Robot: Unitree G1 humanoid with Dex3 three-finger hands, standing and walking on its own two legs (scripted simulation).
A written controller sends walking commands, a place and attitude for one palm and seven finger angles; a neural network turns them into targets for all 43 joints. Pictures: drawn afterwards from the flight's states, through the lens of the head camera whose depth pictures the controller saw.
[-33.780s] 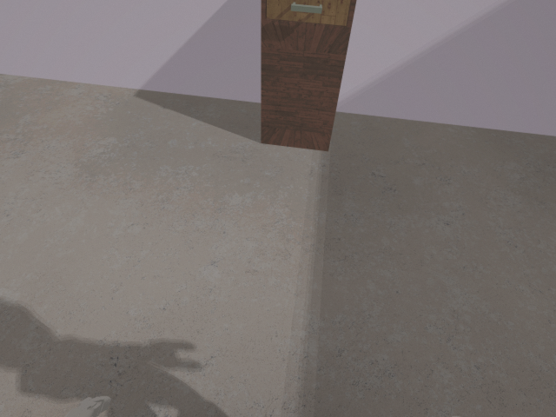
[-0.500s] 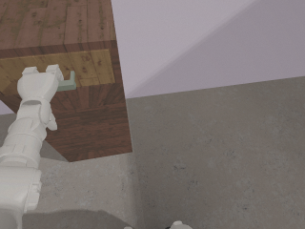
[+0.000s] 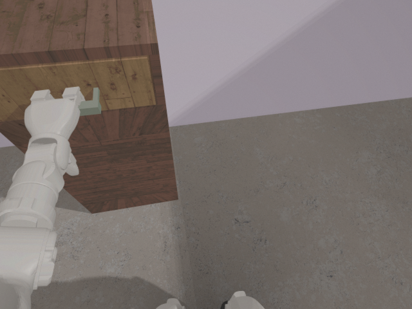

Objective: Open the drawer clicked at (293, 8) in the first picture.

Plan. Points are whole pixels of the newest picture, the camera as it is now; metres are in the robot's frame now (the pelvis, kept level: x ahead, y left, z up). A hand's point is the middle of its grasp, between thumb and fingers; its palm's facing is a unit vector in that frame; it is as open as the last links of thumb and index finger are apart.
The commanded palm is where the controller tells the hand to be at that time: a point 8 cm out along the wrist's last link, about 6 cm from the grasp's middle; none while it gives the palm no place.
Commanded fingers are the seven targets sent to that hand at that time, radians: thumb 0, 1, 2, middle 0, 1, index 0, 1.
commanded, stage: lower the fingers behind the handle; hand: left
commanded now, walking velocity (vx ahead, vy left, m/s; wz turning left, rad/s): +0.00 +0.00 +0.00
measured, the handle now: (67, 102) +0.52 +0.29 +0.04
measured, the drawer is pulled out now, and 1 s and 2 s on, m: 0.00 0.00 0.11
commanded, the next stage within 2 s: close the thumb around the handle in 0.18 s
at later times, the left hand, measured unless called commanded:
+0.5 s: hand (66, 132) +0.46 +0.29 +0.02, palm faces -0.05 -0.01 -1.00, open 12.6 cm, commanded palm +0.44 +0.27 +0.07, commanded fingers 0.00 0.17 0.59 -0.35 -1.27 -0.35 -1.27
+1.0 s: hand (66, 131) +0.46 +0.29 +0.02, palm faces -0.05 -0.01 -1.00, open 5.8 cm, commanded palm +0.44 +0.28 +0.07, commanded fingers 0.00 0.90 0.90 -0.40 -1.35 -0.40 -1.35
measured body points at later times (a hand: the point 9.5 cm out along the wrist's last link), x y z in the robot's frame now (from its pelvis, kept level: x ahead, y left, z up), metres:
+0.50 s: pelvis +0.00 -0.01 +0.00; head +0.11 +0.01 +0.44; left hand +0.46 +0.28 +0.08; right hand +0.03 -0.28 -0.12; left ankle -0.03 +0.06 -0.69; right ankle +0.01 -0.13 -0.69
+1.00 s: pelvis +0.00 -0.01 +0.00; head +0.11 +0.01 +0.44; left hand +0.46 +0.29 +0.08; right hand +0.03 -0.28 -0.12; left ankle -0.03 +0.06 -0.69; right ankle +0.01 -0.13 -0.69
